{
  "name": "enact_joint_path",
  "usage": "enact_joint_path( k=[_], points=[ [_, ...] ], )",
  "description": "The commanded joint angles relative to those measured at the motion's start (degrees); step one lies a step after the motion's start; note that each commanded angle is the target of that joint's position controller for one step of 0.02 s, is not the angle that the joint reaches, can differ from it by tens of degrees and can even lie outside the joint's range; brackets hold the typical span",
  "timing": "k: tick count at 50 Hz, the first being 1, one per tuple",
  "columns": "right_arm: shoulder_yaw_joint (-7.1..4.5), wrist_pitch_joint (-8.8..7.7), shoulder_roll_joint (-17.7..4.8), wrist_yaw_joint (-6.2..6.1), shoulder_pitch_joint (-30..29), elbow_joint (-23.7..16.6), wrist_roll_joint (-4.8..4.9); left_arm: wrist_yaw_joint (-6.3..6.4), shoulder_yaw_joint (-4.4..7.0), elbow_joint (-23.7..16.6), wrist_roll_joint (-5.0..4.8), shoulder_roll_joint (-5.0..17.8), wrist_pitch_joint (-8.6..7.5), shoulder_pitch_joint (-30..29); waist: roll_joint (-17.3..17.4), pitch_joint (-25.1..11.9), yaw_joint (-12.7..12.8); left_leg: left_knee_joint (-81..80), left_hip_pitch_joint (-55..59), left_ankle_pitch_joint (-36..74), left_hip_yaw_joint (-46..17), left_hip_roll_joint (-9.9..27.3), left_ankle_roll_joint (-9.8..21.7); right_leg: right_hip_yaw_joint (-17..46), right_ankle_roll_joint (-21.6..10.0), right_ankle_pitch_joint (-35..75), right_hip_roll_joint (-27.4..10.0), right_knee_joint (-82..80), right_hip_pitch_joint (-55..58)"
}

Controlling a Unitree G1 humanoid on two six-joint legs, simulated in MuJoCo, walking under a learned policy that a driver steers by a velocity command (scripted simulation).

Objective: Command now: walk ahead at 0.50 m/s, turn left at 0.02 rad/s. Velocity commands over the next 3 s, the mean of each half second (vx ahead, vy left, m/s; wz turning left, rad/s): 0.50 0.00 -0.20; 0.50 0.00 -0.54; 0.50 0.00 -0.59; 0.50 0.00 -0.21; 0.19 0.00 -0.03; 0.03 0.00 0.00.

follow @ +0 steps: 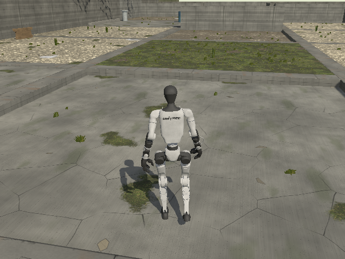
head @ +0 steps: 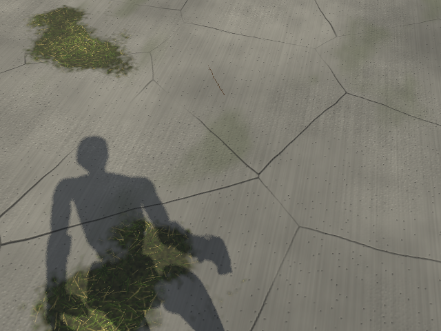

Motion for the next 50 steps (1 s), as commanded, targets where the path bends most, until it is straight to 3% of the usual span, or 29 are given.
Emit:
enact_joint_path(
  k=[1, 4, 6, 9, 12, 16, 19, 21, 22, 23, 24, 25, 27, 28, 30, 33, 38, 44, 46, 48, 49, 50],
  points=[
    [-1.19, -0.82, -4.8, -0.46, 6.6, 0.9, 0.70, -0.73, 1.10, -3.1, 1.13, 4.2, 0.19, 0.6, 6.8, -0.8, -1.7, -16.9, 12.2, 3.9, -17.0, 14.2, 6.3, 2.2, 0.5, 5.1, -4.8, 2.3, -14.7],
    [-1.28, -1.79, -5.5, -0.73, 10.3, 3.2, 1.34, -1.46, 1.23, -3.7, 1.46, 3.4, 1.32, -1.9, 5.5, -0.1, -0.7, -18.4, 11.5, 11.7, -13.4, 13.3, 7.4, 0.7, 2.3, 7.7, -5.0, 0.5, -16.2],
    [-1.38, -1.91, -5.9, -0.77, 12.7, 4.4, 1.22, -1.71, 1.13, -5.3, 1.63, 3.2, 1.60, -6.8, 5.0, 1.4, -1.4, -19.8, 11.7, 12.8, -11.8, 13.1, 7.8, -0.1, 3.4, 11.3, -5.8, -2.6, -19.8],
    [-1.26, -1.80, -5.9, -0.83, 15.0, 5.6, 0.84, -1.76, 0.65, -7.3, 0.99, 2.7, 1.64, -13.3, 4.4, 2.7, -2.7, -20.5, 13.2, 15.5, -8.4, 12.4, 7.2, -0.5, 3.9, 16.6, -5.5, -9.7, -22.1],
    [-1.14, -2.10, -5.8, -1.04, 17.1, 6.7, 0.54, -1.80, -0.08, -8.9, 0.44, 1.9, 1.45, -18.3, 4.5, 3.8, -4.0, -21.1, 14.3, 18.8, -4.4, 12.6, 6.1, -1.0, 2.7, 21.1, -3.7, -17.2, -20.2],
    [-0.97, -2.01, -5.7, -1.92, 19.7, 8.4, 0.18, -1.86, -0.44, -11.1, 0.67, 2.3, 1.16, -23.0, 4.1, 4.9, -4.8, -19.2, 20.7, 25.1, -1.0, 14.7, 5.0, -3.1, -0.1, 20.4, -2.4, -23.4, -19.6],
    [-1.23, -1.70, -7.3, -2.60, 18.7, 8.8, -0.06, -1.50, -0.04, -10.8, 0.96, 3.0, 0.82, -20.4, 5.2, 2.4, -2.8, -10.1, 24.6, 46.3, 2.4, 15.5, 3.5, -6.6, -3.3, 13.6, 1.3, -26.1, -12.9],
    [-1.72, -0.84, -9.1, -2.80, 18.0, 8.5, -0.20, -1.04, 1.10, -7.7, 1.24, 4.9, 0.39, -10.0, 5.8, -3.7, 1.5, 6.6, 24.3, 55.9, 4.5, 14.9, 2.6, -8.3, -5.9, 10.1, 5.4, -29.2, -1.2],
    [-1.72, -0.60, -9.4, -2.76, 17.3, 7.6, 0.05, -0.70, 2.29, -5.0, 1.99, 7.4, 0.07, -1.1, 4.5, -8.3, 5.3, 19.9, 16.0, 46.9, 5.7, 13.8, 1.3, -3.9, -8.4, 10.8, 3.8, -31.9, 12.0],
    [-0.95, -0.92, -6.2, -2.22, 17.9, 4.6, 0.95, 0.07, 4.21, -4.5, 2.55, 13.9, 0.17, 5.5, -4.0, -14.9, 6.4, 41.2, -0.8, 20.2, 7.6, 8.5, -0.8, 17.2, -14.3, 8.7, -11.1, -33.1, 27.3],
    [-1.31, -1.44, -5.6, -1.33, 17.9, 2.5, 1.13, -0.19, 4.58, -5.1, 0.73, 15.6, 0.94, 2.7, -11.2, -18.7, 3.0, 55.8, -18.2, -19.8, -0.6, -2.8, -2.3, 44.9, -21.7, 13.9, -20.8, -42.7, 35.4],
    [-1.76, -1.75, -7.8, -0.99, 12.6, 1.3, -0.02, -0.30, 4.32, -5.1, -0.70, 14.0, 1.40, -0.9, -2.8, -11.6, 2.2, 55.9, -24.0, -14.6, -7.1, 2.2, -1.6, 37.1, -19.6, 11.1, -18.2, -43.6, 30.4],
    [-1.61, -2.41, -6.8, -0.76, 9.4, 0.1, 0.48, -0.07, 3.01, -5.7, -0.36, 8.7, 1.38, -6.3, 3.2, -1.3, -1.4, 46.9, -20.9, -7.7, -6.5, 6.3, -2.0, 25.2, -14.9, 18.2, -13.7, -46.8, 14.9],
    [-1.56, -1.49, -6.3, -0.85, 9.6, -0.2, -0.34, 0.21, 2.61, -5.7, -0.63, 7.5, 1.06, -7.3, 3.0, 0.0, -3.2, 43.2, -17.7, -7.5, -6.7, 7.4, -3.0, 21.4, -13.3, 22.4, -11.1, -47.5, 10.0],
    [-1.29, 0.65, -5.0, -0.59, 10.6, -0.4, -1.34, 0.23, 2.36, -5.5, -0.72, 7.4, 0.09, -6.7, 1.4, -1.2, -4.5, 39.2, -13.9, -7.2, -5.9, 7.5, -4.6, 17.5, -12.5, 26.9, -8.3, -48.1, 6.4],
    [-1.28, 1.81, -4.8, -0.25, 5.6, -2.9, -1.35, 0.26, 2.92, -5.2, -0.80, 9.7, -0.35, -3.8, 0.2, -0.3, -3.7, 32.1, -16.7, -2.4, -4.5, 7.6, -6.6, 15.9, -12.0, 26.5, -6.1, -49.7, 5.2],
    [-1.13, 1.94, -5.3, 0.18, -5.8, -7.3, -0.77, 0.39, 3.06, -4.9, -0.77, 9.9, 0.16, 2.2, -1.6, 0.4, 0.7, 19.5, -21.9, 7.9, -4.7, 6.5, -7.9, 17.6, -8.8, 27.1, -4.9, -48.7, 11.1],
    [-0.30, 0.96, -6.0, 0.60, -14.3, -11.6, -0.07, 1.25, 3.20, -5.2, 0.33, 10.7, 0.54, 6.3, -2.7, 0.6, 3.3, 9.6, -21.5, 7.3, -5.0, 3.4, -6.6, 21.5, -8.5, 34.9, -6.3, -43.3, 18.7],
    [-0.49, 0.38, -7.2, 0.49, -11.6, -11.6, 0.16, 1.70, 3.46, -6.2, 0.50, 11.7, 0.48, 4.2, -3.5, 0.2, 1.1, 5.1, -14.8, 4.8, -5.8, 2.5, -5.3, 22.9, -6.9, 37.2, -6.7, -40.8, 17.7],
    [-1.45, -0.36, -9.6, -0.36, -1.1, -8.7, 0.33, 1.33, 3.68, -7.4, 0.42, 12.9, 0.09, 0.5, -3.0, -3.9, -3.8, 0.9, 1.8, 1.3, -4.7, -0.4, -3.3, 22.3, -4.4, 45.0, -4.3, -32.2, 13.1],
    [-2.26, -1.20, -11.8, -1.14, 6.6, -7.2, -0.25, 0.69, 3.46, -7.7, -0.26, 12.2, -0.45, -0.2, 0.5, -8.7, -7.8, -1.9, 14.1, 1.9, -7.6, 3.3, -1.3, 19.3, -2.9, 41.7, -0.7, -21.0, 8.4],
    [-3.20, -1.32, -16.2, -2.27, 16.0, -7.1, -1.48, 0.37, 2.11, -9.6, -0.77, 7.4, -1.01, 0.9, 7.5, -18.1, -10.3, -2.9, 27.4, -10.0, -22.0, 18.3, 1.3, 13.9, -1.9, 21.7, 2.7, -5.0, 1.3]
  ],
)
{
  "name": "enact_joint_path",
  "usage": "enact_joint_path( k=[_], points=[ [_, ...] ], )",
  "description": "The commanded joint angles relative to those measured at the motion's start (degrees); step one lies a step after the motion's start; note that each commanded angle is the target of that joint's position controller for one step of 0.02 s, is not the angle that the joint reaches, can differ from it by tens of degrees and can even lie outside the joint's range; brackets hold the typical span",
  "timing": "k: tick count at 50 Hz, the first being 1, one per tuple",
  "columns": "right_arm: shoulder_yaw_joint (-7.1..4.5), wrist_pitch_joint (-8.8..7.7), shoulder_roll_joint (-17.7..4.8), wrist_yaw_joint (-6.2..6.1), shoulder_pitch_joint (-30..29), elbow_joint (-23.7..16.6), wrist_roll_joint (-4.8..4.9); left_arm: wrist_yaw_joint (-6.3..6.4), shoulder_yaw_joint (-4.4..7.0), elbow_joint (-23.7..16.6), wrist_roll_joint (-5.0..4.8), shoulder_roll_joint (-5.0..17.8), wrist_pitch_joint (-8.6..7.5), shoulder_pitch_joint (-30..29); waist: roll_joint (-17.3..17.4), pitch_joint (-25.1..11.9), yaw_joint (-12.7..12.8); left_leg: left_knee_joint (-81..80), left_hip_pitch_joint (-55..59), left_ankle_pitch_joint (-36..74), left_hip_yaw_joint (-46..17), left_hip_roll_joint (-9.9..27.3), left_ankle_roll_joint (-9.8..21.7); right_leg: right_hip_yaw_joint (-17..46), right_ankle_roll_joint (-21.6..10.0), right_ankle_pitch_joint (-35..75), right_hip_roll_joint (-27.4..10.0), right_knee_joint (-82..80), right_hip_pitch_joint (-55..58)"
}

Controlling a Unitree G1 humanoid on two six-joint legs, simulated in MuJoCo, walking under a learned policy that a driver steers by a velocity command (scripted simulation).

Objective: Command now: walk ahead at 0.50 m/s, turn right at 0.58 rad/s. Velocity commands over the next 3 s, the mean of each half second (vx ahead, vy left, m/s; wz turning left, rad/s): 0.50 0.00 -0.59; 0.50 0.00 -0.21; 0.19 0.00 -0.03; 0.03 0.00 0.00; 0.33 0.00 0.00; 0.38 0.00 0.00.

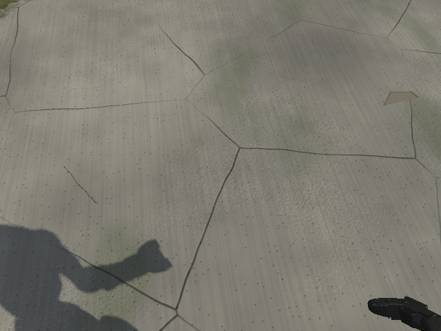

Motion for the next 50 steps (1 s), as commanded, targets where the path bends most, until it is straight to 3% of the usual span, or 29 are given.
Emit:
enact_joint_path(
  k=[1, 2, 3, 4, 5, 7, 10, 16, 20, 23, 24, 25, 26, 27, 28, 29, 30, 31, 32, 34, 37, 42, 47, 50],
  points=[
    [-5.30, -0.01, -18.4, -1.90, 20.7, 0.7, -1.35, -0.45, 0.01, -7.8, -1.98, 1.7, -1.39, 3.7, 19.4, -20.5, -7.7, -13.3, 44.0, -17.3, -43.6, 27.7, 11.4, -6.0, 0.8, -7.1, 1.4, 36.9, -31.6],
    [-4.55, 0.70, -12.3, -1.54, 16.6, -0.1, -0.51, 0.21, 0.42, -5.4, 0.19, 6.4, -0.18, 1.7, 7.3, -12.1, -6.6, -13.4, 36.2, -24.6, -40.9, 25.5, 10.9, -6.2, 0.3, -2.0, -5.1, 41.4, -36.2],
    [-3.37, 0.73, -7.5, -1.30, 13.4, -0.8, 0.05, -0.48, 0.60, -5.7, 0.68, 6.6, 0.08, -2.9, 1.5, -5.5, -6.8, -14.5, 28.4, -21.5, -30.6, 22.1, 9.4, -6.9, 0.6, 3.9, -6.9, 39.9, -35.2],
    [-2.84, 0.61, -5.9, -1.09, 12.1, -0.4, -0.13, -0.98, 0.41, -6.2, 0.65, 5.3, 0.26, -4.9, 0.7, -2.5, -6.1, -16.0, 23.7, -13.3, -22.8, 19.3, 8.3, -7.6, 1.2, 6.7, -8.5, 37.9, -33.8],
    [-2.66, 0.28, -5.6, -1.20, 13.0, 0.4, 0.01, -1.53, 0.40, -6.5, 1.30, 4.8, 0.79, -6.0, 3.1, -1.1, -5.8, -16.8, 21.1, -7.5, -17.1, 17.2, 7.4, -8.2, 1.7, 7.6, -9.8, 36.4, -32.8],
    [-2.67, -0.78, -5.6, -0.94, 14.9, 1.8, 0.56, -2.46, 0.17, -7.0, 1.50, 3.9, 1.98, -6.1, 5.9, -1.2, -5.0, -17.9, 19.3, 0.9, -10.6, 15.3, 6.8, -9.2, 2.4, 9.0, -10.4, 36.0, -31.7],
    [-3.08, -1.82, -6.2, -0.52, 16.9, 3.0, 1.11, -3.31, -0.21, -9.2, 1.47, 3.1, 2.68, -10.8, 5.1, -0.8, -5.0, -19.8, 20.7, 7.2, -4.9, 15.8, 7.8, -9.8, 3.2, 12.9, -11.5, 35.1, -36.6],
    [-3.33, -1.57, -6.7, -0.34, 19.8, 5.1, 0.88, -4.56, -1.62, -13.5, 1.17, 1.2, 2.30, -22.3, 4.5, 1.8, -6.8, -20.7, 21.9, 13.1, 6.1, 13.5, 6.8, -13.9, 3.8, 24.5, -12.1, 19.3, -37.8],
    [-3.83, -1.02, -8.5, -0.86, 23.2, 6.8, 0.90, -5.19, -2.20, -16.2, 1.50, 1.1, 2.15, -28.6, 4.2, 3.4, -8.5, -19.3, 26.4, 16.9, 9.5, 15.5, 5.9, -18.1, 1.5, 23.2, -11.5, 9.3, -34.8],
    [-4.15, 0.16, -10.3, -1.40, 24.6, 8.0, 0.70, -4.65, -1.82, -16.6, 2.05, 2.0, 2.21, -27.9, 5.2, 1.7, -7.5, -11.0, 31.0, 36.2, 12.7, 16.5, 4.8, -21.3, -1.4, 15.0, -7.7, 5.4, -29.4],
    [-4.22, 0.64, -11.1, -1.54, 25.3, 8.5, 0.67, -4.30, -1.48, -15.8, 2.31, 2.6, 2.06, -24.9, 5.6, -0.5, -6.1, -4.8, 31.5, 44.2, 13.4, 16.7, 4.7, -21.8, -2.8, 11.9, -5.5, 4.2, -24.6],
    [-4.14, 1.13, -11.5, -1.59, 25.6, 8.6, 0.76, -3.83, -0.81, -13.9, 2.58, 3.6, 1.60, -18.3, 5.2, -4.3, -3.2, 4.5, 29.7, 46.0, 14.1, 16.5, 4.4, -21.4, -4.4, 11.5, -3.3, 1.4, -16.3],
    [-3.76, 1.33, -10.8, -1.50, 25.0, 7.9, 0.85, -3.03, 0.30, -10.4, 3.16, 5.5, 1.07, -8.2, 2.3, -9.7, 1.2, 17.6, 21.7, 36.8, 15.1, 15.1, 3.2, -17.9, -6.3, 13.4, -4.2, -2.1, -1.8],
    [-2.18, 1.02, -4.8, -0.52, 26.9, 4.3, 1.86, -1.95, 1.85, -9.9, 3.61, 11.5, 0.96, -3.5, -9.3, -17.7, 1.0, 37.5, 0.4, 2.0, 15.4, 10.0, 0.5, 6.2, -11.8, 6.1, -21.8, -4.0, 18.0],
    [-2.84, 0.81, -6.7, -0.21, 24.7, 2.3, 1.29, -1.37, 2.34, -11.0, 1.22, 14.1, 1.50, -2.9, -11.0, -22.0, 0.7, 50.4, -10.6, -25.8, 7.2, 1.1, -1.1, 29.9, -16.5, 14.9, -32.0, -12.9, 20.9],
    [-3.43, 0.91, -8.7, -0.16, 18.8, 1.6, 1.01, -0.69, 2.09, -9.7, 0.39, 12.4, 1.84, -4.2, -3.7, -14.6, 1.1, 51.0, -15.2, -19.5, 1.4, 4.5, -0.7, 18.7, -15.0, 22.8, -29.2, -12.5, 16.5],
    [-2.68, 0.30, -6.9, 0.03, 17.8, 1.4, 1.70, -0.34, 1.27, -9.0, 0.24, 9.4, 1.42, -7.1, -3.2, -7.8, -1.2, 47.2, -14.3, -15.6, 1.3, 6.4, -0.2, 10.6, -13.3, 29.7, -26.6, -13.0, 8.2],
    [-2.55, 0.33, -6.2, 0.15, 19.0, 2.6, 1.48, -0.31, 0.42, -8.6, 0.28, 6.7, 0.89, -9.4, -1.3, -4.2, -3.9, 41.5, -10.7, -14.0, 0.9, 8.1, 0.0, 4.7, -10.3, 33.7, -23.2, -14.3, 1.6],
    [-2.55, 1.15, -6.0, 0.31, 20.7, 3.4, 0.46, -0.32, -0.24, -8.3, 0.01, 5.1, 0.37, -11.3, -1.9, -2.6, -6.2, 38.1, -6.8, -13.4, 0.8, 8.8, -0.3, 1.0, -8.6, 35.6, -20.6, -15.8, -3.3],
    [-2.61, 2.84, -5.4, 0.92, 23.3, 5.0, -0.39, -0.71, -0.79, -7.8, -0.06, 4.0, -0.81, -11.7, -2.8, -3.0, -7.7, 35.7, -2.6, -11.8, 1.5, 8.3, -0.8, -2.5, -7.9, 37.2, -18.4, -18.2, -6.8],
    [-2.74, 3.54, -4.6, 1.54, 19.2, 4.1, -0.23, -0.95, -0.40, -5.7, -0.38, 5.4, -1.64, -8.8, -2.9, -0.5, -7.3, 31.0, -6.9, -6.1, 2.1, 8.6, -1.5, -4.5, -7.7, 34.4, -17.2, -21.9, -6.9],
    [-2.74, 3.28, -4.3, 1.56, 8.9, 1.5, 0.10, -0.82, -0.64, -3.1, -0.46, 5.0, -1.89, -3.8, -3.1, 2.4, -4.3, 19.8, -13.9, 2.9, 2.3, 8.3, -2.1, -5.9, -6.3, 34.8, -17.0, -23.4, -1.5],
    [-2.05, 2.72, -3.5, 1.74, 0.7, -1.1, 0.26, -0.20, -1.10, -0.1, 0.16, 4.8, -2.05, 0.9, -3.4, 4.2, -1.9, 9.8, -13.9, 5.6, 4.3, 5.7, -0.3, -7.3, -5.7, 41.0, -18.1, -22.1, 4.6],
    [-1.88, 2.06, -3.5, 1.70, -0.3, -1.9, 0.22, 0.50, -1.28, 1.4, 0.64, 5.3, -1.88, 1.1, -3.4, 5.1, -2.7, 4.8, -10.5, 2.1, 5.1, 3.5, 2.1, -8.2, -5.1, 51.4, -19.3, -18.5, 7.7]
  ],
)
Over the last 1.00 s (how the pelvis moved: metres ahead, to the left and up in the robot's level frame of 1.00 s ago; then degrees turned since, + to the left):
0.54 -0.07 -0.02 -26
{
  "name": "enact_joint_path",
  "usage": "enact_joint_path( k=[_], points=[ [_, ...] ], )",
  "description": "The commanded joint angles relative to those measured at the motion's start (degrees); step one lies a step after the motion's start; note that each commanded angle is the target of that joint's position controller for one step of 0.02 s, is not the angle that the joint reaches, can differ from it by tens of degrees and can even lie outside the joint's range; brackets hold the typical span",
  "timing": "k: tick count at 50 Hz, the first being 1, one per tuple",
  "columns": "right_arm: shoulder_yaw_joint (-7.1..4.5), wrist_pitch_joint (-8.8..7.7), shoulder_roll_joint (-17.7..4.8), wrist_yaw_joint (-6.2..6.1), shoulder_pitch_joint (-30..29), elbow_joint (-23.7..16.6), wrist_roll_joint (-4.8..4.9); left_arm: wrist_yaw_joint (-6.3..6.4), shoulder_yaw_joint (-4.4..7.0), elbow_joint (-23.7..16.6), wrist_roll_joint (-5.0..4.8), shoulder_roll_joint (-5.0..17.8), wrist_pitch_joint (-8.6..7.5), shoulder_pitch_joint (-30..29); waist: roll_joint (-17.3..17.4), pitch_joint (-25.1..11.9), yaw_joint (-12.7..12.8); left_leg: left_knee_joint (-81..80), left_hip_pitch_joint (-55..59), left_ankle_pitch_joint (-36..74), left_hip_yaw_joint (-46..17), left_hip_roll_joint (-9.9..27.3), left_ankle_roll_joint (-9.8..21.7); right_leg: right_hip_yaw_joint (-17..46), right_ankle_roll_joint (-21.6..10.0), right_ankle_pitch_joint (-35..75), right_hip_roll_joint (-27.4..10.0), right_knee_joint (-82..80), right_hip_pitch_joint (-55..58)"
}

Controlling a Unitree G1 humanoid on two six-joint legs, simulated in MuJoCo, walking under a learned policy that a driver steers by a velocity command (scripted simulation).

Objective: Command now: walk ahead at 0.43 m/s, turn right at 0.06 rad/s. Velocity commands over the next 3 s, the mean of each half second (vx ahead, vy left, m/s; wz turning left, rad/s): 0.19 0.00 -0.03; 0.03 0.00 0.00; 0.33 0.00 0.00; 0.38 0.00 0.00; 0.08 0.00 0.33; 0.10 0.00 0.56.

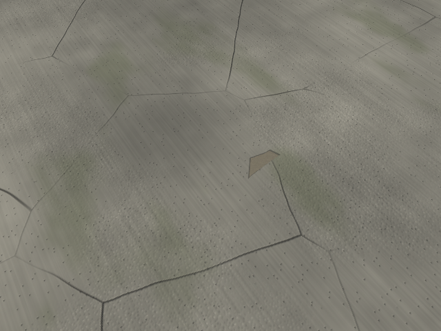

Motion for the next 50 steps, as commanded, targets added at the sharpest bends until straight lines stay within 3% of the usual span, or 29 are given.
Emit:
enact_joint_path(
  k=[1, 2, 3, 4, 5, 6, 7, 8, 9, 10, 11, 15, 20, 22, 24, 25, 26, 27, 28, 30, 35, 48, 50],
  points=[
    [-0.64, -1.84, -3.8, -0.36, -3.4, -4.5, -0.09, 0.93, 1.34, -0.6, 0.39, 8.2, -0.43, 1.2, -5.7, 3.9, -1.9, -4.9, 2.7, -3.5, 1.9, -3.5, 2.7, 4.2, -3.9, 51.4, -17.3, 6.5, -0.6],
    [-0.96, -2.33, -4.4, -0.91, 1.3, -2.7, -0.21, 1.17, 1.38, -0.3, 0.46, 8.7, -0.54, 0.5, -6.6, 1.3, -3.6, -5.5, 9.0, -4.7, 2.4, -5.8, 3.5, 4.0, -2.7, 61.0, -16.7, 11.7, -0.6],
    [-1.46, -3.05, -5.4, -1.55, 9.2, 0.1, -0.31, 1.18, 1.45, 0.0, 0.36, 9.2, -0.53, -0.5, -6.3, -2.8, -6.9, -9.2, 17.3, -1.9, 2.5, -7.4, 4.6, 3.4, -1.4, 63.6, -15.0, 20.5, -0.9],
    [-1.98, -3.93, -7.1, -2.25, 17.3, 2.5, -1.19, 1.18, 1.23, -0.3, -0.59, 9.1, -0.80, -1.2, -4.9, -7.6, -10.5, -11.9, 30.7, 9.7, -0.4, -3.4, 6.1, 2.1, -0.1, 53.5, -12.7, 31.6, -7.9],
    [-3.44, -4.16, -13.7, -2.80, 24.7, 3.7, -2.22, 1.23, 0.33, -2.0, -1.84, 5.5, -1.21, 2.2, 5.3, -16.8, -10.6, -5.9, 48.2, 38.3, -16.0, 13.7, 11.3, -1.1, 1.8, 20.6, -6.3, 51.8, -21.4],
    [-3.74, -3.30, -14.1, -2.11, 24.2, 4.2, 0.34, 1.41, 0.81, 0.0, -3.36, 5.1, -0.59, 9.0, 11.7, -25.8, -7.3, -8.6, 55.4, 56.2, -32.8, 22.9, 20.1, 2.6, 3.0, -17.3, 2.5, 67.2, -31.1],
    [-3.19, -3.07, -11.4, -1.70, 19.0, 3.0, 2.28, 1.68, 1.33, 0.5, -1.33, 7.4, 0.14, 5.2, 2.1, -20.0, -6.4, -11.0, 46.9, 51.8, -26.2, 19.6, 18.7, 7.9, 3.0, -13.1, -1.1, 68.5, -32.2],
    [-1.94, -3.07, -7.3, -1.77, 12.3, 2.3, 2.20, 1.39, 1.04, -0.4, -0.74, 6.2, 0.28, 0.8, 1.2, -11.5, -4.8, -14.2, 39.4, 44.1, -20.3, 17.0, 17.0, 6.7, 3.4, -10.4, -3.6, 65.8, -34.6],
    [-0.82, -3.00, -3.9, -1.97, 9.2, 2.3, 1.91, 1.15, 0.84, -0.6, -0.17, 5.1, 0.72, -1.3, -0.5, -5.7, -3.4, -17.5, 32.0, 38.7, -15.7, 14.0, 14.6, 5.5, 3.7, -8.8, -5.8, 61.4, -34.1],
    [-0.23, -3.05, -2.6, -2.31, 8.1, 2.7, 1.95, 0.83, 0.89, -0.9, 0.62, 4.8, 1.65, -2.4, 0.2, -3.3, -2.3, -19.9, 27.0, 34.9, -12.4, 11.5, 12.8, 5.1, 4.2, -7.3, -7.2, 57.3, -31.9],
    [0.02, -3.06, -2.6, -2.46, 7.9, 3.4, 1.54, 0.47, 0.71, 0.1, 1.15, 3.9, 2.63, -0.7, 0.9, -3.3, -1.3, -20.9, 23.0, 34.8, -9.7, 10.1, 11.9, 3.9, 4.7, -5.7, -6.9, 55.5, -27.7],
    [0.18, -3.66, -4.7, -2.19, 7.3, 5.2, 0.63, 0.40, -0.09, 1.0, 0.60, 1.3, 4.23, -1.0, 2.5, -5.2, 0.7, -21.5, 18.2, 34.0, -3.9, 7.3, 11.5, 1.3, 5.9, -2.0, -7.0, 42.8, -22.1],
    [0.04, -1.88, -5.5, -2.27, 10.1, 7.4, 0.53, 1.22, -0.55, 1.4, 0.48, 2.3, 5.26, -7.7, 4.1, -4.4, -2.6, -23.6, 17.0, 3.9, -7.0, 7.1, 10.3, -0.4, 6.0, 1.5, -8.1, 30.6, -19.3],
    [0.11, -0.97, -5.2, -2.59, 9.4, 7.9, 0.78, 1.48, -0.78, 2.0, 0.56, 1.9, 5.03, -8.6, 3.0, -2.1, -2.3, -23.4, 15.0, -8.6, -9.0, 7.0, 9.4, -0.9, 5.4, 2.3, -8.0, 24.4, -17.2],
    [0.52, -0.60, -4.0, -2.91, 10.1, 8.5, 0.82, 1.96, -1.07, 3.0, 0.91, 2.3, 4.19, -8.2, -0.2, 0.1, -1.7, -21.5, 12.3, -13.5, -9.7, 5.5, 5.9, 1.9, 4.4, 7.9, -9.9, 13.7, -12.3],
    [0.71, -0.67, -2.9, -2.89, 11.3, 8.6, 0.68, 2.28, -0.85, 3.4, 1.29, 4.4, 3.43, -6.9, -3.5, 0.0, -2.5, -18.4, 12.4, -13.1, -8.7, 3.5, 3.8, 7.5, 3.6, 12.1, -15.0, 10.5, -11.0],
    [1.07, -0.37, -0.1, -2.67, 16.7, 9.8, 1.63, 2.34, -0.40, 4.0, 0.08, 6.8, 3.25, -9.8, -10.8, 1.1, -7.0, -18.4, 16.6, -14.6, -4.5, -2.0, 2.2, 11.6, 1.1, 11.0, -17.5, 9.2, -17.9],
    [1.11, 0.05, -0.8, -2.92, 16.4, 11.5, 1.35, 1.93, -1.12, 4.2, -0.49, 3.6, 2.99, -11.0, -9.2, 1.1, -6.1, -18.5, 24.1, -12.1, -4.2, -1.8, 1.3, 11.0, 1.3, 6.4, -17.0, 7.6, -23.5],
    [0.73, 0.20, -1.8, -3.10, 15.1, 11.7, 1.32, 1.74, -1.43, 4.5, -0.60, 2.3, 2.70, -11.4, -7.6, 1.8, -5.6, -18.5, 26.1, -9.3, -5.2, -1.0, 1.3, 9.1, 2.6, 5.1, -14.8, 7.5, -24.6],
    [0.43, 0.23, -2.8, -3.18, 14.0, 12.3, 1.17, 2.05, -1.32, 5.5, -0.74, 2.4, 2.62, -10.5, -6.8, 1.1, -4.9, -18.3, 26.3, -6.7, -5.9, 0.2, 1.6, 7.0, 3.6, 7.2, -12.6, 7.9, -21.8],
    [0.97, 0.08, -1.0, -3.62, 13.6, 14.5, 1.27, 2.22, -1.37, 7.6, -0.62, 1.5, 2.78, -9.0, -3.2, 0.7, -4.0, -19.3, 24.6, -6.2, -5.9, 0.6, 1.0, 6.2, 2.9, 11.6, -12.6, 8.9, -17.4],
    [1.52, 0.62, 0.3, -4.41, 15.1, 18.8, 1.23, 2.51, -1.70, 11.0, -0.59, 0.1, 3.09, -7.6, -2.5, 1.6, -3.9, -18.7, 25.3, -4.8, -5.9, 1.1, 0.6, 5.5, 2.6, 13.4, -12.1, 8.6, -16.5],
    [1.39, 0.77, 0.2, -4.33, 15.7, 19.3, 1.00, 2.46, -1.42, 11.6, -0.48, 0.6, 3.32, -6.5, -3.1, 1.1, -3.7, -17.6, 24.9, -14.2, -4.7, -0.6, 1.0, 5.4, 1.9, 1.1, -10.8, 7.8, -16.8]
  ],
)
Over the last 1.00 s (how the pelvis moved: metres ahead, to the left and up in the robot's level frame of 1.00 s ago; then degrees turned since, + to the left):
0.49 -0.13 0.01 -22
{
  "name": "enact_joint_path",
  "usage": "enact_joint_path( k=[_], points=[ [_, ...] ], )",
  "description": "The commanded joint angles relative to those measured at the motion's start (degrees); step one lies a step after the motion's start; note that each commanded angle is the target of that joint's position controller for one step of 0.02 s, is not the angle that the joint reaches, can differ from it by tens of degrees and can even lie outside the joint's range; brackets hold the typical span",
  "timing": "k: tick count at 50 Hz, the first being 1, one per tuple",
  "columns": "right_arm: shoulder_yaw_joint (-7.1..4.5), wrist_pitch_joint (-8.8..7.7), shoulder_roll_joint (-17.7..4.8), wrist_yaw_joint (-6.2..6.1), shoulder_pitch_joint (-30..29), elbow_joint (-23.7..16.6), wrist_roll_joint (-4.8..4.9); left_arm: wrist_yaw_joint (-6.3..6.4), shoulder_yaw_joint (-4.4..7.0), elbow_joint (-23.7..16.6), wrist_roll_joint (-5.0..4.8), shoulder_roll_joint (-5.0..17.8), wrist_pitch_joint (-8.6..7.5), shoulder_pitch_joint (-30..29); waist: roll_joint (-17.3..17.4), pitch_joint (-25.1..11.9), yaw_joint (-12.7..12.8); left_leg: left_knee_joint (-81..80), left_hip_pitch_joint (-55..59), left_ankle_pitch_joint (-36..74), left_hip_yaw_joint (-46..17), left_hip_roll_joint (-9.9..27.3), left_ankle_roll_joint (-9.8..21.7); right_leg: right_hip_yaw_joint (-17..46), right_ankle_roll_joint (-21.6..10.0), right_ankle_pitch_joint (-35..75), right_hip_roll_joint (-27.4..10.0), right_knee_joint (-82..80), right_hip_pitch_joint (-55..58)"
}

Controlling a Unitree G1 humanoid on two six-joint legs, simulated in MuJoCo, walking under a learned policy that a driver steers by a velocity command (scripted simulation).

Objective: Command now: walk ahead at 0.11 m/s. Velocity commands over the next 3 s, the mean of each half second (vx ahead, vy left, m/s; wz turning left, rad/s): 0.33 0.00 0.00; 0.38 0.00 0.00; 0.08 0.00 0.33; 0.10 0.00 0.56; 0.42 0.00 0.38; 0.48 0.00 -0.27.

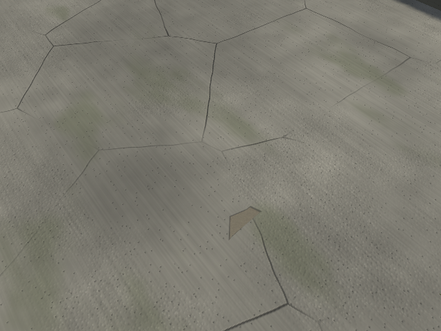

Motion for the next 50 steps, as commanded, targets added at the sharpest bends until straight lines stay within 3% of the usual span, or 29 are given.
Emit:
enact_joint_path(
  k=[1, 3, 4, 5, 7, 10, 12, 13, 14, 15, 16, 17, 19, 21, 24, 28, 31, 33, 35, 36, 37, 38, 39, 40, 41, 43, 44, 46, 50],
  points=[
    [-1.04, 0.08, -4.8, 0.02, 4.0, -0.4, -0.30, 0.07, 1.59, -0.1, 0.08, 6.8, 0.28, 4.4, -2.4, 2.3, 0.4, -0.1, -3.0, -11.8, -3.0, 1.9, 2.1, 7.3, -3.3, -14.1, -5.2, -4.8, -3.1],
    [-1.24, 0.24, -4.4, 0.60, 2.2, -1.7, -0.92, -0.28, 2.54, -0.3, 0.27, 8.1, 0.85, 6.6, -4.6, 7.5, 1.7, 5.1, -11.2, -20.7, -1.7, -0.1, 3.0, 13.0, -6.5, -30.5, -8.1, -8.2, -5.4],
    [-1.00, 0.01, -3.0, 0.97, 1.1, -2.6, -1.26, -0.38, 2.98, 0.1, 0.28, 8.7, 0.87, 8.9, -7.1, 9.0, 2.7, 9.8, -15.1, -19.1, 0.2, -1.2, 2.9, 18.3, -8.5, -35.0, -11.8, -11.3, -4.3],
    [-0.80, -0.41, -1.8, 1.29, 0.2, -3.4, -1.79, -0.41, 3.52, 0.5, 0.42, 9.4, 0.78, 10.5, -9.1, 9.7, 3.3, 14.6, -17.3, -15.1, 1.9, -1.0, 2.9, 23.4, -10.9, -36.4, -15.8, -13.8, -3.2],
    [-1.33, -1.54, -3.2, 1.81, -1.9, -5.2, -1.66, -0.63, 3.97, 0.0, 0.96, 9.4, 0.11, 10.2, -7.9, 9.0, 3.1, 20.7, -19.4, -13.6, -0.3, 1.4, 3.4, 26.5, -12.9, -30.8, -18.9, -15.7, -3.0],
    [-1.87, -3.06, -3.3, 2.57, 0.1, -6.0, -0.81, -0.95, 4.35, -1.5, 0.52, 9.3, -1.03, 5.9, -6.6, 7.1, 0.0, 15.1, -13.4, -12.0, -0.3, 1.9, 3.9, 20.0, -11.0, -22.2, -16.2, -13.5, -4.9],
    [-2.08, -3.52, -1.7, 2.41, 8.1, -3.0, -0.32, -1.14, 4.56, -2.6, -0.12, 9.0, -1.20, 2.1, -4.7, 5.8, -4.1, 4.6, 2.9, -5.1, 3.5, -1.7, 3.8, 12.6, -8.4, -20.2, -11.0, -7.9, -14.1],
    [-2.64, -3.65, -2.8, 2.07, 13.3, -1.2, -0.52, -1.20, 4.33, -3.3, 0.13, 7.8, -1.49, 1.2, -1.4, 5.2, -5.8, 1.3, 11.2, -6.4, 1.2, -1.1, 3.8, 9.3, -7.1, -19.4, -8.2, -1.4, -20.1],
    [-3.60, -4.09, -6.7, 1.45, 19.7, -0.3, -1.38, -1.57, 3.29, -4.8, 0.41, 4.1, -2.07, -0.4, 9.7, 3.3, -8.2, -8.5, 17.3, -18.3, -15.9, 10.8, 5.3, 1.8, -4.6, -16.7, -2.4, 15.5, -26.6],
    [-4.88, -3.65, -11.9, 1.44, 24.0, 0.6, -0.71, -2.10, 3.05, -7.3, 0.83, 3.2, -2.39, -1.5, 18.2, 4.1, -8.2, -17.4, 18.0, -32.2, -36.6, 21.6, 10.3, -3.4, -3.8, -19.5, 2.2, 28.8, -36.3],
    [-4.41, -3.14, -9.7, 1.22, 19.0, -0.2, -0.86, -2.68, 3.84, -7.8, 2.55, 6.9, -2.47, -2.7, 9.3, 8.5, -4.7, -17.5, 11.3, -34.3, -37.3, 22.5, 11.8, 0.5, -4.4, -15.9, -2.2, 37.0, -36.9],
    [-3.91, -3.47, -8.1, 1.49, 13.6, -2.3, -0.77, -3.39, 3.77, -7.8, 2.33, 6.0, -2.71, -3.0, 4.1, 9.8, -2.2, -17.3, 7.5, -29.9, -32.4, 20.2, 11.0, 1.8, -4.4, -10.3, -4.0, 39.1, -36.5],
    [-3.40, -4.59, -6.6, 1.48, 9.6, -3.9, -0.37, -4.21, 3.64, -6.8, 1.72, 4.7, -3.19, -1.4, 2.0, 7.9, 0.3, -17.8, 6.7, -14.5, -22.3, 15.7, 9.0, 1.6, -3.1, -2.7, -5.9, 37.8, -33.1],
    [-2.80, -5.44, -5.1, 1.30, 11.6, -2.8, -0.33, -4.47, 3.84, -6.7, 1.78, 4.9, -2.70, -1.7, 2.7, 5.9, 0.5, -16.5, 8.9, 0.0, -15.1, 12.7, 8.0, -0.3, -1.9, 0.9, -5.5, 37.2, -32.5],
    [-2.22, -5.78, -4.4, 1.18, 15.9, -1.0, -0.32, -4.30, 3.70, -8.9, 1.56, 4.3, -1.89, -6.9, 4.0, 5.4, -0.3, -14.2, 10.9, 16.9, -9.7, 11.2, 8.2, -2.7, -0.7, 3.0, -4.9, 34.8, -34.9],
    [-1.78, -5.95, -4.6, 1.00, 16.8, -0.8, -0.49, -4.34, 2.68, -13.5, 0.91, 3.1, -1.75, -17.6, 5.1, 7.3, -2.0, -14.1, 8.3, 26.0, -5.8, 9.7, 8.3, -5.7, -0.2, 7.1, -3.1, 21.3, -31.2],
    [-2.01, -6.11, -5.8, 0.76, 17.2, -0.2, -0.56, -4.19, 2.42, -15.4, 0.58, 3.8, -1.83, -20.5, 6.0, 7.4, -2.1, -13.3, 9.4, 32.4, -4.8, 10.9, 8.5, -7.2, -2.2, 7.9, -1.7, 14.0, -25.6],
    [-2.29, -6.30, -6.8, 0.71, 15.4, -0.3, -0.61, -3.60, 2.97, -15.3, 0.54, 5.2, -2.14, -17.3, 5.9, 5.4, 0.3, -8.4, 11.6, 45.7, -3.5, 11.9, 8.0, -7.4, -4.6, 6.3, 0.0, 11.8, -19.6],
    [-2.80, -6.08, -8.3, 0.58, 13.5, -0.5, -0.61, -2.74, 4.36, -11.6, 0.47, 7.7, -2.93, -4.8, 5.6, -1.3, 5.6, 6.0, 13.1, 56.3, -2.1, 11.5, 6.9, -7.3, -7.1, 4.3, 2.7, 9.5, -7.0],
    [-2.88, -5.85, -8.5, 0.69, 12.5, -0.8, -0.28, -2.24, 5.30, -8.7, 0.99, 9.2, -3.44, 4.3, 4.5, -5.7, 9.5, 17.6, 7.7, 49.6, -1.0, 9.9, 6.1, -5.5, -8.4, 5.7, 1.2, 6.2, 4.9],
    [-2.32, -5.74, -6.0, 1.06, 13.4, -2.4, -0.03, -1.77, 6.67, -7.2, 2.50, 14.0, -3.71, 13.2, -1.5, -12.4, 11.4, 35.3, -3.5, 26.9, 0.8, 6.8, 5.6, 9.8, -11.0, -4.3, -12.3, 5.1, 17.9],
    [-1.86, -5.39, -0.6, 1.85, 19.9, -2.8, 1.59, -2.34, 7.24, -7.8, 2.80, 16.8, -3.26, 12.5, -12.4, -17.0, 6.5, 56.2, -22.4, -19.0, -0.5, -4.7, 4.0, 40.3, -19.8, -8.5, -26.7, -3.8, 27.4],
    [-3.21, -5.01, -5.8, 1.62, 13.9, -3.5, 0.42, -2.72, 6.88, -8.5, 0.42, 14.4, -2.89, 6.0, -3.9, -10.9, 5.4, 58.4, -26.4, -13.9, -6.6, -1.3, 4.9, 38.9, -18.2, -8.9, -23.9, -7.6, 19.9],
    [-3.40, -5.18, -5.8, 1.65, 8.8, -5.2, 0.03, -2.76, 5.71, -9.6, -0.14, 10.7, -3.25, 0.0, -2.4, -2.9, 3.3, 55.7, -26.6, -8.5, -5.9, 1.0, 4.8, 28.5, -16.5, 0.9, -22.4, -8.1, 10.6],
    [-3.38, -5.24, -4.7, 1.48, 7.5, -5.2, -0.32, -2.90, 4.85, -9.5, 0.10, 7.5, -4.00, -1.9, 0.7, 0.2, 1.6, 53.0, -23.5, -6.5, -5.5, 2.4, 4.3, 21.4, -15.1, 15.8, -20.0, -8.6, 4.1],
    [-3.35, -3.78, -2.6, 1.63, 10.0, -4.3, -1.54, -2.27, 3.40, -7.7, 0.19, 3.5, -4.91, -0.4, -0.5, 0.0, -1.5, 48.0, -16.6, -7.1, -5.2, 3.6, 2.9, 10.5, -12.4, 33.1, -15.9, -8.1, -2.4],
    [-3.40, -3.09, -1.9, 1.77, 10.2, -4.2, -1.52, -2.15, 3.03, -6.9, 0.35, 3.3, -5.38, 1.2, -1.4, -0.3, -2.0, 45.7, -14.8, -7.3, -4.7, 3.2, 2.4, 7.9, -11.7, 39.5, -15.1, -7.8, -3.5],
    [-3.46, -1.97, -1.5, 1.84, 9.0, -4.7, -1.37, -2.05, 2.98, -6.1, 0.61, 5.4, -5.90, 2.7, -2.8, -0.6, -3.1, 41.5, -14.7, -5.7, -3.5, 2.2, 1.5, 4.1, -11.4, 47.3, -13.8, -7.4, -4.1],
    [-2.92, -1.10, -1.8, 1.59, 1.7, -6.5, -0.80, -1.75, 2.15, -5.8, 0.71, 6.3, -5.10, 3.8, -5.2, -0.7, -2.4, 27.1, -14.6, 0.8, -0.6, 1.9, 0.7, -1.0, -8.8, 49.8, -10.7, -6.3, -3.4]
  ],
)
Over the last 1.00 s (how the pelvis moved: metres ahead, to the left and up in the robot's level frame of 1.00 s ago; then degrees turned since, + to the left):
0.18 -0.01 0.01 1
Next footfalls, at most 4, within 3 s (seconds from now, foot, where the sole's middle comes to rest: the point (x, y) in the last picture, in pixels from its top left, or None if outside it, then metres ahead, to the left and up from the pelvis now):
0.72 right None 0.43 -0.04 -0.78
1.22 left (192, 326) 0.55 0.12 -0.78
1.72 right None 0.52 -0.08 -0.78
2.26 left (155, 326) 0.55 0.23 -0.78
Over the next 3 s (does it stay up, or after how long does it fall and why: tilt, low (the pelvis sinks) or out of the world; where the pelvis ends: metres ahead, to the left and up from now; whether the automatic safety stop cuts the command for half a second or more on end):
stays up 0.83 0.34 -0.01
